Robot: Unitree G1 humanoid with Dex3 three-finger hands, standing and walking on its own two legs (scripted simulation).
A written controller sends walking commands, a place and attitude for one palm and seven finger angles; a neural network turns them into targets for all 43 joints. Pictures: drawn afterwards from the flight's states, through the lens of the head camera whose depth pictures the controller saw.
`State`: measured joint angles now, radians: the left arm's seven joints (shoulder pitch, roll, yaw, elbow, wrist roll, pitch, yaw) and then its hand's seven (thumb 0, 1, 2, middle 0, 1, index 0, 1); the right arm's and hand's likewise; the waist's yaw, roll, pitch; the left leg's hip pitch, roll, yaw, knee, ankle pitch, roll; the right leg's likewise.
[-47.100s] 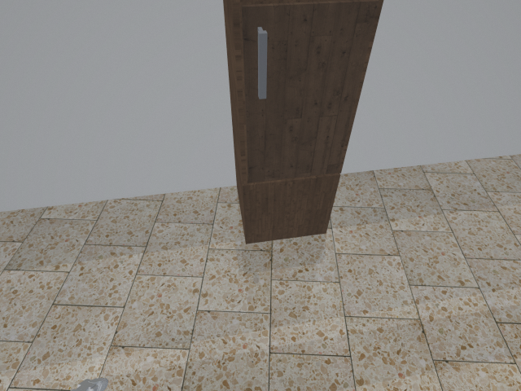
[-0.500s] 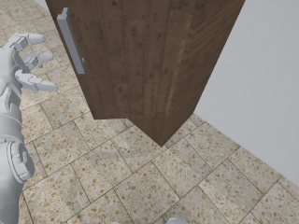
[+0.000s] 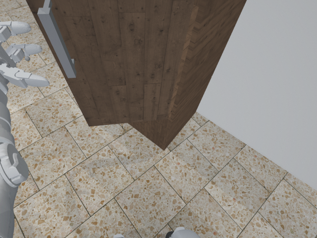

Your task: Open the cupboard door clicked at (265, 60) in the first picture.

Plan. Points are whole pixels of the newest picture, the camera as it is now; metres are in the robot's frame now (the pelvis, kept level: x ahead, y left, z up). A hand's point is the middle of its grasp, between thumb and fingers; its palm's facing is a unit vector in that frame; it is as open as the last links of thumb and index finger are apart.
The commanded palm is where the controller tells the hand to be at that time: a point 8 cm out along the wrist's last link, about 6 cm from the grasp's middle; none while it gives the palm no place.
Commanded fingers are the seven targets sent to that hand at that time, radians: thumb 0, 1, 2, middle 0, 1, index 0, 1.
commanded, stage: move the hooked fingers beside the handle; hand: left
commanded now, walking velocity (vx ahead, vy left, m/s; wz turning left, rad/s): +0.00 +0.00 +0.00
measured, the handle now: (61, 42) +0.56 +0.19 +0.14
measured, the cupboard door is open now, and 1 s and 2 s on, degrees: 47 47 47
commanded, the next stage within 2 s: slide the fingers in behind the handle in 1.40 s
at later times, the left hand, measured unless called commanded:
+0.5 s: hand (31, 65) +0.48 +0.23 +0.14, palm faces +0.06 -1.00 -0.02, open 14.0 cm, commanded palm +0.47 +0.28 +0.13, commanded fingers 0.00 -0.50 0.30 -0.30 -1.20 -0.30 -1.20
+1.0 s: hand (27, 62) +0.50 +0.25 +0.13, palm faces +0.05 -1.00 -0.02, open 14.0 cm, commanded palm +0.48 +0.29 +0.13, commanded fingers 0.00 -0.50 0.30 -0.30 -1.20 -0.30 -1.20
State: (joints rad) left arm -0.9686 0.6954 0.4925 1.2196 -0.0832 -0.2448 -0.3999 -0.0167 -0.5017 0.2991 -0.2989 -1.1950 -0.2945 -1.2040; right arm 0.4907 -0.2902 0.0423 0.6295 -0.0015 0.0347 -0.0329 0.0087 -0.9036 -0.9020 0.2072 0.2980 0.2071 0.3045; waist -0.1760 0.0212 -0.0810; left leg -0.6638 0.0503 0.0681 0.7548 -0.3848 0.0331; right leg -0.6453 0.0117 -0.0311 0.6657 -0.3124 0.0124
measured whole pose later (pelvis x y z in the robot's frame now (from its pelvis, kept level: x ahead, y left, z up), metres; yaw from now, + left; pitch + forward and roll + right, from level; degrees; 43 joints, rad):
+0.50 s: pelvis -0.01 -0.01 +0.00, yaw +2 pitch +14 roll -2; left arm -0.99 0.61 0.41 1.23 -0.09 -0.25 -0.34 -0.02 -0.50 0.30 -0.30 -1.20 -0.30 -1.20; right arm 0.38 -0.29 0.05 0.61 0.01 0.02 -0.04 0.01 -0.90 -0.90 0.21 0.30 0.21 0.30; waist -0.15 0.02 -0.07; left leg -0.64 0.04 0.03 0.78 -0.38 0.02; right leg -0.61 0.00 -0.07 0.70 -0.33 0.00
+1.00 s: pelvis -0.01 -0.01 +0.00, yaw +1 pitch +17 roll -3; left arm -1.00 0.74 0.49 1.25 -0.07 -0.24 -0.40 -0.02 -0.50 0.30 -0.30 -1.20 -0.29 -1.20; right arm 0.50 -0.30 0.05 0.63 0.00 0.04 -0.05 0.01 -0.90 -0.90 0.21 0.30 0.21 0.30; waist -0.19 0.02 -0.06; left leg -0.71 0.06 0.05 0.79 -0.38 0.02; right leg -0.68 0.02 -0.05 0.69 -0.31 0.00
